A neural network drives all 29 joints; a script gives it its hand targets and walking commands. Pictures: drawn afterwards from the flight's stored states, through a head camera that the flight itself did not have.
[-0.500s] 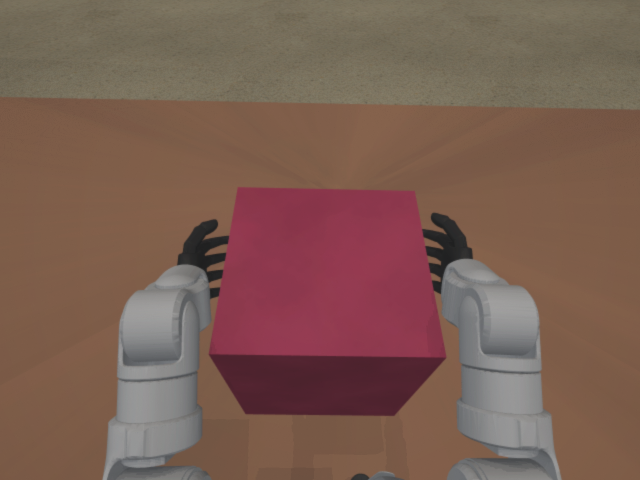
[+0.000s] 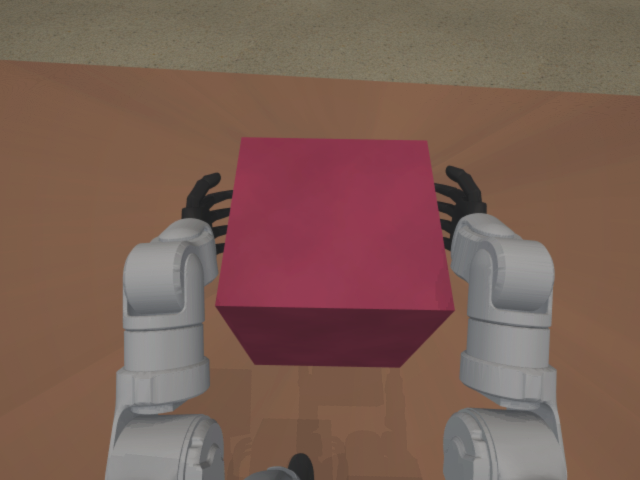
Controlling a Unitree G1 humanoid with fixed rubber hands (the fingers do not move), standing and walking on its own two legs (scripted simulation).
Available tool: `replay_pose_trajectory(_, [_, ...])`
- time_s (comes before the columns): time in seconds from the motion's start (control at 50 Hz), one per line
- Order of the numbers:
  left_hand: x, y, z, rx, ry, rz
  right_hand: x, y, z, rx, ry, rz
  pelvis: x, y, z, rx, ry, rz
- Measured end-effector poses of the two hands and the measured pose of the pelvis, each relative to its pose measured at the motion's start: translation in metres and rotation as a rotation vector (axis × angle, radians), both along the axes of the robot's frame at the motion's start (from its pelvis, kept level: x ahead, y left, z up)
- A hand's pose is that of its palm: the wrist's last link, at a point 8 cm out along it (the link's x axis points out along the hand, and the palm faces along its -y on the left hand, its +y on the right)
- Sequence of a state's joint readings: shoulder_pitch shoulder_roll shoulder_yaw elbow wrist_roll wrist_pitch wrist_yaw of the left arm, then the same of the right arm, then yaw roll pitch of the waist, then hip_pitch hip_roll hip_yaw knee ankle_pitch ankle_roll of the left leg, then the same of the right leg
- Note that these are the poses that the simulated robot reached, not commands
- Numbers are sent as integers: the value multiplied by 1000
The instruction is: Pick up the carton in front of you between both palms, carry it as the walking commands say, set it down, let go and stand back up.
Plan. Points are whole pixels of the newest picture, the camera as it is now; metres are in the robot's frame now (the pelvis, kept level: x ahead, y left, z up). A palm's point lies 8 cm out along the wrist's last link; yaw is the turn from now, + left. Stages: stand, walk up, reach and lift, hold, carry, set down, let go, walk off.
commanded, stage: carry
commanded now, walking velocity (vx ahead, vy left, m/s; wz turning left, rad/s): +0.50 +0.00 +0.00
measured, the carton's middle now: (330, 266) +0.37 +0.01 +0.05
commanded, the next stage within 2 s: none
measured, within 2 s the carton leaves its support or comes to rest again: neither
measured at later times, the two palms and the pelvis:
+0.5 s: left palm (268, 98) +0.71 +0.13 +0.07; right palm (437, 100) +0.71 -0.17 +0.07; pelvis +0.35 +0.00 -0.07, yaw +2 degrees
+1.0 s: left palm (269, 35) +1.02 +0.17 +0.03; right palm (397, 33) +1.03 -0.12 +0.03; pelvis +0.67 +0.01 -0.11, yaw +0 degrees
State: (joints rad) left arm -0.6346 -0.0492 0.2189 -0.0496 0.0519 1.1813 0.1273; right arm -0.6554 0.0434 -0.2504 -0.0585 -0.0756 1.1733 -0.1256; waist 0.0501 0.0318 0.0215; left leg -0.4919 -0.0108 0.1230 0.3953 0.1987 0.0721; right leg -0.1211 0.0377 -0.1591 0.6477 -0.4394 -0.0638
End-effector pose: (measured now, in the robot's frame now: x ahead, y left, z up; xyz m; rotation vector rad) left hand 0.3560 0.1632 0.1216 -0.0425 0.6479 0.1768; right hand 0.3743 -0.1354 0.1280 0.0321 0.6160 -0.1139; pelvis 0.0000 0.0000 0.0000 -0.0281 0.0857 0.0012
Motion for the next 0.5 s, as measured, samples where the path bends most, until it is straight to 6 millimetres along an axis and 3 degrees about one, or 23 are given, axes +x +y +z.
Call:
replay_pose_trajectory(0.06, [50,4,-17,-14,-6,-31,43,3,-9,-43,-6,-11,46,5,-20,17,-9,0])
replay_pose_trajectory(0.16, [109,-3,-40,-1,117,-78,90,-4,-37,-41,119,-48,104,15,-14,3,6,7])
replay_pose_trajectory(0.34, [231,-18,-39,-12,73,-85,206,-18,-36,-17,74,-82,217,12,-12,2,31,15])
replay_pose_trajectory(0.42, [292,-27,-40,-7,25,-77,269,-27,-38,-12,26,-73,283,3,-31,27,18,24])
replay_pose_trajectory(0.5, [350,-30,-54,43,2,-54,339,-30,-60,-1,2,-24,349,-5,-65,38,-8,29])
